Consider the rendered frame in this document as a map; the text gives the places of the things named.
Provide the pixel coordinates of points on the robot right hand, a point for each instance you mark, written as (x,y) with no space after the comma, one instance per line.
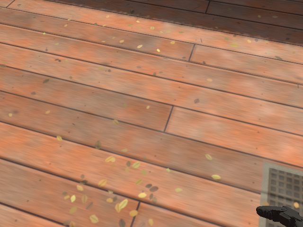
(285,215)

